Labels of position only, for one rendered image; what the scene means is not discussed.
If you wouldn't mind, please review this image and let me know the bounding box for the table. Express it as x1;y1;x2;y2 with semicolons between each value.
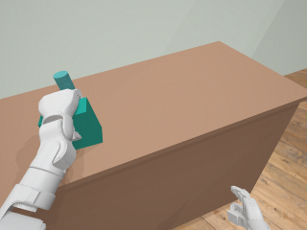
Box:
0;40;307;230

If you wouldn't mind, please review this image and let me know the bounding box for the robot left hand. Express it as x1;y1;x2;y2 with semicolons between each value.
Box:
38;88;83;141

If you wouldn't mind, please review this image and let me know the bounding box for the robot left forearm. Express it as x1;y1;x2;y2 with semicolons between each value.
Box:
0;112;77;220

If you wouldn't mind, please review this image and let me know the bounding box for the left robot upper arm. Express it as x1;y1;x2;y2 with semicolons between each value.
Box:
0;211;46;230

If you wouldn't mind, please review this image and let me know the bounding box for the robot right hand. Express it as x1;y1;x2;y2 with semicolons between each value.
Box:
227;186;264;229

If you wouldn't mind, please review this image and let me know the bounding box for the robot right forearm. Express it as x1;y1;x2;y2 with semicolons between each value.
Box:
246;218;271;230

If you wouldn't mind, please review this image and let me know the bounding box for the sponge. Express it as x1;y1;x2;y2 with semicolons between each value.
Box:
38;97;103;150

